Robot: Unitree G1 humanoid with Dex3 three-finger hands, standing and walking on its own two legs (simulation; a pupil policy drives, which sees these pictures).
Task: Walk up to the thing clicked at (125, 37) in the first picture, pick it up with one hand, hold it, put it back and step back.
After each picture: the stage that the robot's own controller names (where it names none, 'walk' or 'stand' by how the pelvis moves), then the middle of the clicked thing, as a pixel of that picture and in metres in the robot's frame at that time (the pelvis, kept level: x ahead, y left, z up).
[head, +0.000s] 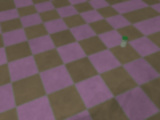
stand; (124, 41) +1.40 -0.44 -0.72
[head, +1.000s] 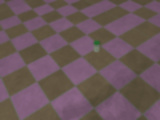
walk; (96, 46) +1.33 -0.03 -0.69
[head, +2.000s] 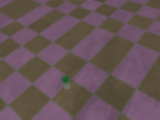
walk; (66, 82) +0.82 +0.25 -0.71
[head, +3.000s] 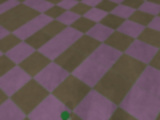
walk; (66, 117) +0.48 +0.23 -0.71
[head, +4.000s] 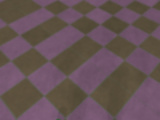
stand; out of the picture +0.39 +0.20 -0.70
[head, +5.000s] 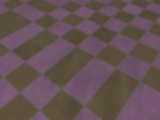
stand; out of the picture +0.37 +0.21 -0.72
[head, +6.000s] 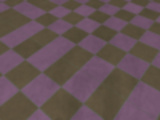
stand; out of the picture +0.38 +0.22 -0.73
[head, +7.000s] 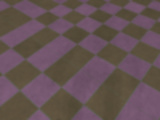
stand; out of the picture +0.36 +0.22 -0.73
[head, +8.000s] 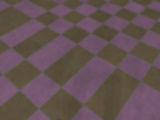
stand; out of the picture +0.36 +0.21 -0.73
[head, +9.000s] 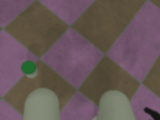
go down; (30, 69) +0.42 +0.24 -0.40
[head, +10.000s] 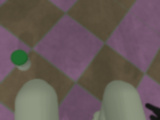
go down; (21, 60) +0.43 +0.26 -0.31
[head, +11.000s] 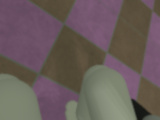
close in; out of the picture +0.40 +0.30 -0.22
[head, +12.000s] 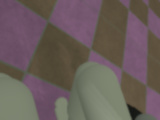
close; out of the picture +0.40 +0.31 -0.22
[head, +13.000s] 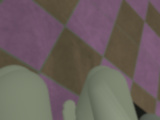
lift; out of the picture +0.34 +0.27 -0.21
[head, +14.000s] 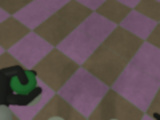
lift; (27, 89) +0.32 +0.19 +0.00
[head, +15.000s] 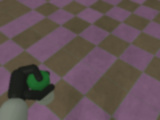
hold; (41, 88) +0.33 +0.16 +0.02
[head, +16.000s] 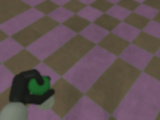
hold; (42, 93) +0.32 +0.16 -0.01
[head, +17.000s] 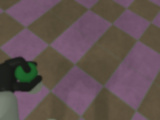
crouch; (30, 79) +0.37 +0.19 -0.07
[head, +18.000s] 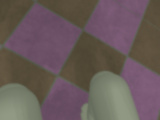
lower; out of the picture +0.47 +0.30 -0.11
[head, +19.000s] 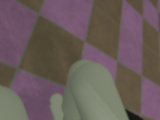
lower; out of the picture +0.42 +0.30 -0.22
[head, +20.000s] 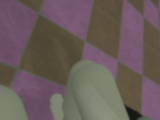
lower; out of the picture +0.42 +0.31 -0.22
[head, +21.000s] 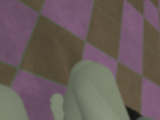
lower; out of the picture +0.42 +0.31 -0.22
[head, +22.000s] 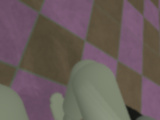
lower; out of the picture +0.42 +0.31 -0.22
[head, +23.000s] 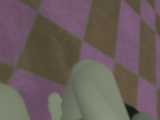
open; out of the picture +0.42 +0.29 -0.23
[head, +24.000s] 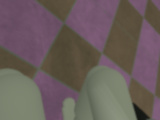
stand; out of the picture +0.41 +0.28 -0.24
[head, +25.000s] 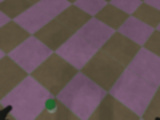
stand; (51, 106) +0.40 +0.19 -0.58
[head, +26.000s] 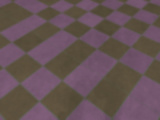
stand; out of the picture +0.40 +0.19 -0.66
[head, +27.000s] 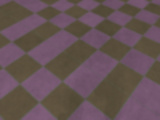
stand; out of the picture +0.38 +0.18 -0.67
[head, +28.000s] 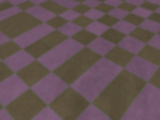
stand; out of the picture +0.43 +0.17 -0.72
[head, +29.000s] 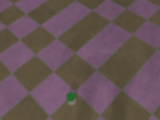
walk; (71, 98) +0.49 +0.17 -0.70
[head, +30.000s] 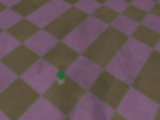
walk; (60, 77) +0.72 +0.14 -0.70
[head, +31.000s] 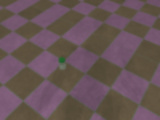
stand; (62, 63) +1.00 +0.25 -0.70
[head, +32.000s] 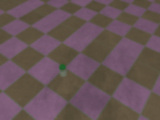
stand; (62, 70) +0.96 +0.22 -0.72
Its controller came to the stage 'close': yes
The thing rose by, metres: 0.71
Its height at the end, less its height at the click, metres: +0.00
